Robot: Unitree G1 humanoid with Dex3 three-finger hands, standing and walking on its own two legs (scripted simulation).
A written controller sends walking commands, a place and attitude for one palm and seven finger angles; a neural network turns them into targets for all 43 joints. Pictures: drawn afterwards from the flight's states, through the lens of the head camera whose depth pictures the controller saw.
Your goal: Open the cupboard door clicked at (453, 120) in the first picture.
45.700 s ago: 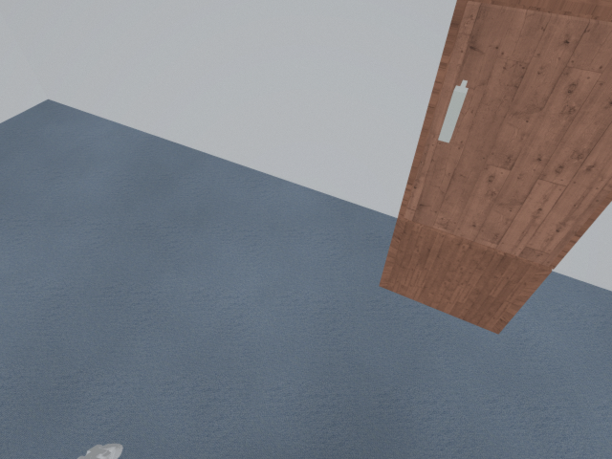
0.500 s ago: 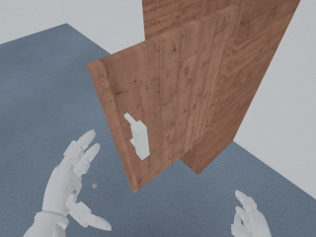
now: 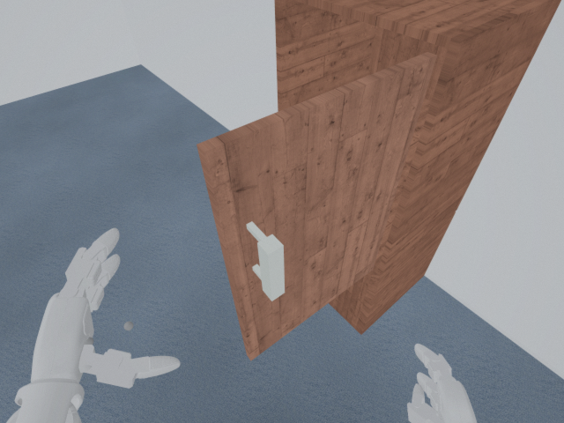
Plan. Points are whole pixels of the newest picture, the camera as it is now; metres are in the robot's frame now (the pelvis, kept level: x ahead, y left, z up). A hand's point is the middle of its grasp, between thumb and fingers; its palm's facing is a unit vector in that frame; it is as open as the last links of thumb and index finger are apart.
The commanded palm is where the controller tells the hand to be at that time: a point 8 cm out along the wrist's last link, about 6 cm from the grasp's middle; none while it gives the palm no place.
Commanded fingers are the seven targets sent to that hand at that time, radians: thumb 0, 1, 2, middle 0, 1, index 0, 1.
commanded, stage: draw the hand back to the body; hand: left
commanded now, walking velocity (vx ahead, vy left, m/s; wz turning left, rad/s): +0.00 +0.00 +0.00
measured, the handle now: (263, 260) +0.34 +0.07 +0.06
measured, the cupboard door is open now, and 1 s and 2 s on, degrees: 87 87 87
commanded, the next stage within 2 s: step back with the hand held close in 0.88 s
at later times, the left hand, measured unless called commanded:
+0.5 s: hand (70, 283) +0.21 +0.25 +0.17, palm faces +0.43 -0.80 -0.42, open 9.1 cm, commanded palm +0.16 +0.29 +0.18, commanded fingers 0.00 0.90 0.90 -0.20 -0.30 -0.20 -0.30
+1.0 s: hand (67, 290) +0.20 +0.25 +0.17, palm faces +0.44 -0.80 -0.41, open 7.4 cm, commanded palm +0.15 +0.29 +0.19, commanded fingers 0.00 0.90 0.90 -0.20 -0.30 -0.20 -0.30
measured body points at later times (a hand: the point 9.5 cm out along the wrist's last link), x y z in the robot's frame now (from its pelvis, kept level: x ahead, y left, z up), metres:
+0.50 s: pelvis +0.01 +0.00 +0.02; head +0.00 -0.02 +0.47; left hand +0.18 +0.29 +0.20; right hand +0.20 -0.22 -0.06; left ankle -0.02 +0.11 -0.72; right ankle +0.01 -0.13 -0.72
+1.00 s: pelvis +0.00 -0.01 +0.02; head -0.01 -0.03 +0.47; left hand +0.17 +0.29 +0.20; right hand +0.19 -0.23 -0.07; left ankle -0.02 +0.11 -0.72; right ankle +0.01 -0.13 -0.72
